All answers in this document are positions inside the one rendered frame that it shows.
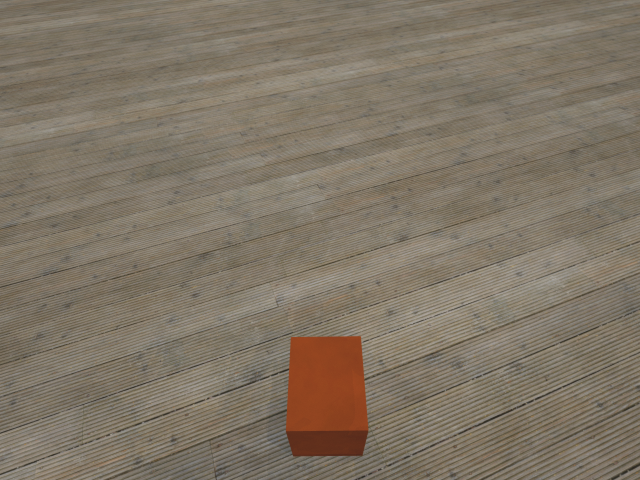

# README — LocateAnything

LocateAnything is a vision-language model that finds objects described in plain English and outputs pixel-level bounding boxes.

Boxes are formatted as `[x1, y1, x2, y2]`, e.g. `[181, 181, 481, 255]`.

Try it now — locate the carton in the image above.
[286, 336, 368, 456]

